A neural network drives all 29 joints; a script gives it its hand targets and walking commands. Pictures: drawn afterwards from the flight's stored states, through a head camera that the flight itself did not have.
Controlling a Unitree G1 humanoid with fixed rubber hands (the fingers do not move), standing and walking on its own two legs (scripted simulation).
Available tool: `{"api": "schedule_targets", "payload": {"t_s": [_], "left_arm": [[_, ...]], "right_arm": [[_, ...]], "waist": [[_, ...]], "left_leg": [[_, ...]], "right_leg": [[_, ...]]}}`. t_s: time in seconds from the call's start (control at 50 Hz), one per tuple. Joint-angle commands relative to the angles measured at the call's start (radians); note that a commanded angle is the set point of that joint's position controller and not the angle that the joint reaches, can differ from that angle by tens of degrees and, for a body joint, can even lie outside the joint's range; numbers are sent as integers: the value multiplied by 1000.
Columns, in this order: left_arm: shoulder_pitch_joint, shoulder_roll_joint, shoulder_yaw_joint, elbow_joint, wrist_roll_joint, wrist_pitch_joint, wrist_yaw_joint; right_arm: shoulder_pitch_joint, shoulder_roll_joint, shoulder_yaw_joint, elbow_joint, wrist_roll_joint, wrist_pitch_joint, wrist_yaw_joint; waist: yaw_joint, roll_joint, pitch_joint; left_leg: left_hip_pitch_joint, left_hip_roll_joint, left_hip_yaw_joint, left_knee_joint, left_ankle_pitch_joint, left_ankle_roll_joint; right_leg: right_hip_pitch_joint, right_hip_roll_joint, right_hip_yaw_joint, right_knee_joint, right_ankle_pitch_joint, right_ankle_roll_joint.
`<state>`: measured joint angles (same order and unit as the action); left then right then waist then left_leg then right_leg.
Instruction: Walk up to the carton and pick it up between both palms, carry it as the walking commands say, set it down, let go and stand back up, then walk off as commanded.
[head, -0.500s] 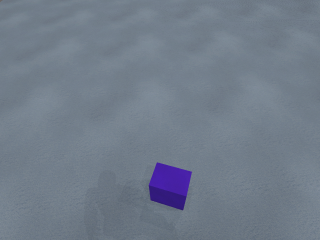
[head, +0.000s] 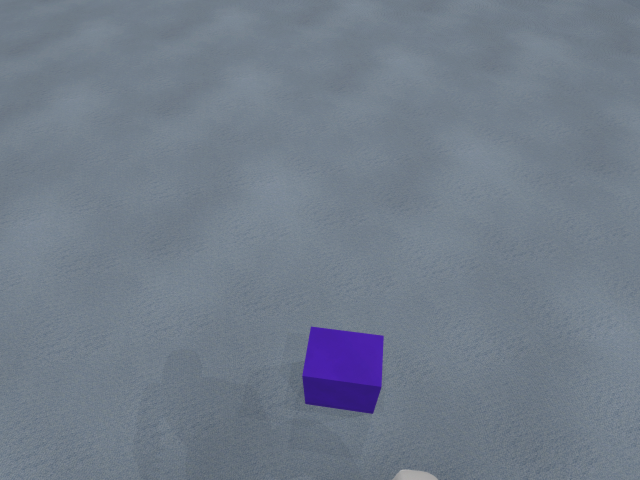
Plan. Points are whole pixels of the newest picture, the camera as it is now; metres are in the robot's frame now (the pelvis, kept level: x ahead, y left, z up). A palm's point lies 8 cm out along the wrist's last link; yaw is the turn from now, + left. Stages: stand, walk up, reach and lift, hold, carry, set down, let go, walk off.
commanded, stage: walk up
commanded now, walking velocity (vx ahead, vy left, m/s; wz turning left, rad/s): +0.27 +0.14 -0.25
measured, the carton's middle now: (342, 371) +0.51 -0.03 -0.66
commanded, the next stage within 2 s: stand in 1.34 s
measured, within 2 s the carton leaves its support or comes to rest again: neither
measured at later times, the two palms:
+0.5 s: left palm (189, 393) +0.26 +0.23 -0.14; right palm out of the picture +0.10 -0.22 -0.14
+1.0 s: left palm (162, 414) +0.23 +0.26 -0.14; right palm out of the picture +0.14 -0.28 -0.13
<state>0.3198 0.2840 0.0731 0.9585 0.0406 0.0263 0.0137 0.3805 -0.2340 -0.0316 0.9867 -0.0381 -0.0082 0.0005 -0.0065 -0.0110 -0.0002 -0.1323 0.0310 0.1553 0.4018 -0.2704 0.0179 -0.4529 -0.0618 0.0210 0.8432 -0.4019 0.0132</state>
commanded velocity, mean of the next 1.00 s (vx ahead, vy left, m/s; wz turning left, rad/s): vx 0.06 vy -0.02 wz -0.10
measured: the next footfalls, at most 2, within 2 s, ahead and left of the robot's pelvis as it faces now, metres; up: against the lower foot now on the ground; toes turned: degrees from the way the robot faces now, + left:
right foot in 0.34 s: +0.20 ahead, -0.08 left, +0.00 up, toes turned -11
left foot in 0.68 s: +0.28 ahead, +0.16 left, +0.00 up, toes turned +2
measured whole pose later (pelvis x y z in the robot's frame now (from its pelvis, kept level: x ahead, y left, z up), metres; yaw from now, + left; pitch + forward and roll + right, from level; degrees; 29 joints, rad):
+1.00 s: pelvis +0.13 +0.01 -0.01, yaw -8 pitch +0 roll -2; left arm 0.22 0.26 0.07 0.94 0.01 0.07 -0.01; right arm 0.22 -0.28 -0.07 0.95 -0.03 0.04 -0.03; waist -0.03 0.02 0.02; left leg -0.38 0.18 0.09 0.49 -0.10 -0.06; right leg -0.25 0.00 0.00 0.64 -0.39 0.04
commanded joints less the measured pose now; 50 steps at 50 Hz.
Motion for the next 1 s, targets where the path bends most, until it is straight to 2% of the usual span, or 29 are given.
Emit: {"api": "schedule_targets", "payload": {"t_s": [0.0,0.04,0.16,0.22,0.28,0.32,0.34,0.36,0.38,0.4,0.44,0.46,0.5,0.58,0.6,0.62,0.64,0.66,0.68,0.7,0.72,0.74,0.76,0.78,0.82,0.86,0.94,0.96,0.98], "left_arm": [[-35,39,10,-67,3,-20,-28],[-80,25,5,-79,5,-23,-36],[-256,-43,-27,-143,-8,-33,-36],[-292,-63,-32,-149,-11,-41,-33],[-273,-62,-27,-118,-17,-43,-27],[-149,-44,-12,-63,-16,-53,-13],[-31,25,10,-25,-5,-61,-3],[61,118,26,1,-1,-66,8],[111,114,15,34,-19,-72,16],[50,72,13,26,-27,-86,23],[-81,-3,-6,2,-34,-82,26],[-129,-29,-20,1,-32,-70,27],[-111,-52,-38,13,-22,-66,25],[-76,0,-30,48,-11,-54,25],[-104,63,-4,49,-24,-29,32],[-136,75,9,47,-18,-6,29],[-139,59,8,48,-20,5,26],[-100,17,-5,47,-17,9,28],[-68,-29,-9,25,-7,21,28],[-63,-3,19,-6,-14,51,25],[-87,2,22,-14,-11,66,21],[-90,5,21,-24,-9,66,10],[-73,22,23,-24,-8,63,-1],[-48,26,27,-23,-6,63,-12],[6,22,21,-7,-4,65,-29],[-3,9,11,-13,-13,64,-36],[-14,3,3,-34,-35,46,-28],[22,-2,5,-18,-40,34,-20],[64,-1,9,3,-40,18,-15]], "right_arm": [[-18,-102,-17,-51,-1,-25,-2],[35,-84,-11,-31,1,-45,-9],[181,-62,-8,46,11,-52,-24],[223,-63,-15,87,11,-47,-30],[208,-92,-21,93,11,-53,-37],[140,-94,-18,81,17,-57,-37],[97,-67,-10,47,23,-64,-33],[77,-15,7,10,35,-64,-25],[48,-24,-2,-3,39,-50,-31],[44,-20,0,-1,39,-43,-39],[58,19,-4,24,36,-16,-42],[73,34,3,34,30,-3,-36],[73,64,11,49,33,17,-21],[-12,1,-8,13,31,31,-27],[-59,-55,-22,-28,33,36,-35],[-13,-62,-20,-31,24,34,-48],[22,-77,-29,-23,17,31,-57],[37,-121,-45,-22,3,26,-61],[68,-206,-67,-33,-13,25,-68],[106,-264,-76,-56,-11,38,-78],[47,-249,-72,-69,1,43,-83],[-51,-206,-64,-79,14,45,-84],[-132,-173,-56,-101,16,44,-80],[-177,-151,-50,-114,16,38,-74],[-201,-149,-50,-107,15,33,-59],[-178,-172,-58,-82,8,34,-55],[-150,-216,-73,-58,-1,42,-34],[-154,-211,-73,-52,5,47,-29],[-127,-186,-69,-37,12,54,-26]], "waist": [[15,97,190],[-13,108,181],[-59,143,151],[-70,153,133],[-48,112,95],[34,108,-9],[93,58,-104],[133,-110,-190],[105,-172,-192],[75,-108,-155],[9,-34,-31],[-27,-39,1],[-27,-80,-20],[-16,-126,-35],[-39,-177,14],[-74,-221,-18],[-99,-163,-41],[-110,-33,-65],[-104,234,-68],[-121,299,-100],[-100,224,-87],[-59,191,-69],[-26,193,-70],[-7,212,-64],[14,238,-35],[5,268,8],[-13,306,31],[6,271,35],[23,176,27]], "left_leg": [[-37,259,-263,-332,-241,67],[29,220,-178,-298,-53,69],[171,224,-102,-187,451,113],[210,246,-104,-125,611,118],[229,288,-121,-35,852,98],[105,234,-38,140,936,53],[-88,185,-13,302,800,12],[-305,59,-1,597,298,-46],[-376,-1,-60,810,-310,-51],[-375,36,-126,823,-363,-50],[-313,61,-158,677,-296,-33],[-233,45,-150,576,-239,-23],[-190,18,-126,434,-108,-21],[-141,28,-95,309,-31,-56],[-166,19,-87,302,-72,-68],[-116,30,-66,215,2,-57],[-33,39,-44,104,159,-50],[58,120,-82,52,371,-21],[93,411,-404,-31,688,83],[-6,593,-565,-53,872,238],[-80,560,-507,-54,788,256],[-135,484,-407,-70,539,212],[-169,403,-324,-95,284,168],[-218,341,-267,-121,124,135],[-247,281,-206,-170,-113,77],[-234,277,-198,-186,-169,53],[-224,294,-222,-169,-156,65],[-224,269,-202,-119,-112,50],[-229,210,-162,-19,-77,27]], "right_leg": [[-181,-32,-39,234,82,8],[-188,-31,-64,192,132,4],[-153,7,-111,-64,124,-17],[-116,25,-127,-158,81,-34],[-36,64,-136,-250,82,-57],[256,57,-131,-350,241,-104],[516,-28,-37,-321,456,-157],[695,-249,224,-338,860,-296],[677,-380,311,-386,1328,-383],[603,-376,239,-374,1526,-374],[416,-288,109,-434,1332,-261],[315,-221,32,-466,1198,-226],[311,-178,-35,-489,1086,-206],[267,-185,-29,-478,942,-200],[218,-158,-39,-393,1050,-186],[189,-100,-89,-342,915,-160],[141,-57,-116,-288,723,-128],[56,-9,-129,-220,426,-78],[-103,85,-145,44,-161,-13],[-114,90,14,325,-316,21],[-109,58,70,444,-268,34],[-110,54,90,493,-177,41],[-92,62,68,521,-81,44],[-48,69,36,507,-22,48],[14,80,-10,360,19,54],[55,83,-27,160,-13,51],[195,84,-48,-201,-54,22],[252,87,-58,-337,36,16],[307,64,-51,-477,119,16]]}}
